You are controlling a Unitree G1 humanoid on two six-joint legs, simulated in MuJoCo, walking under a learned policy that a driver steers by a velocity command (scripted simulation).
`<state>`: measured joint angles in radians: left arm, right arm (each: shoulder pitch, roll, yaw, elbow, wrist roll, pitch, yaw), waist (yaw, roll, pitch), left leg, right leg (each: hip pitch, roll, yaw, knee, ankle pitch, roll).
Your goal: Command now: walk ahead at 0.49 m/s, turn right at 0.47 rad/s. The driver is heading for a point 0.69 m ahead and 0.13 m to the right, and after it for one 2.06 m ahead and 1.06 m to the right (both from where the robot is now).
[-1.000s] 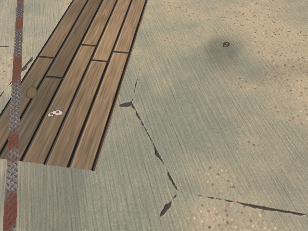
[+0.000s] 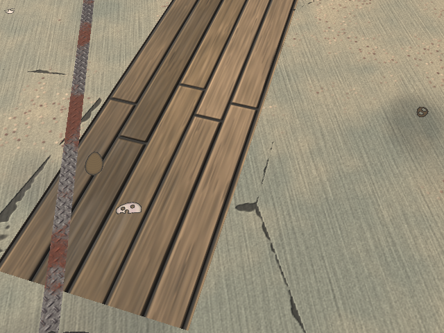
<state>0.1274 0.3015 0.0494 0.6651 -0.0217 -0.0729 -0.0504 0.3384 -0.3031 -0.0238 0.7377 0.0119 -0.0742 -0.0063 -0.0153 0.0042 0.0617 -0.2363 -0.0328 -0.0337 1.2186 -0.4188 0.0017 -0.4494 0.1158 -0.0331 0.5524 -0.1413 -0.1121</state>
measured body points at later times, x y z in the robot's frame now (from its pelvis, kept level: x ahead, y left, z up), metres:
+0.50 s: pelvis +0.29 +0.06 +0.01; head +0.31 +0.07 +0.46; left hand +0.46 +0.30 -0.10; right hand +0.35 -0.24 -0.07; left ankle +0.36 +0.16 -0.72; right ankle +0.18 -0.05 -0.63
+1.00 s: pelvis +0.50 -0.08 +0.01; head +0.54 -0.12 +0.45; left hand +0.81 +0.03 -0.07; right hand +0.41 -0.37 -0.11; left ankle +0.48 +0.11 -0.62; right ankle +0.52 -0.18 -0.72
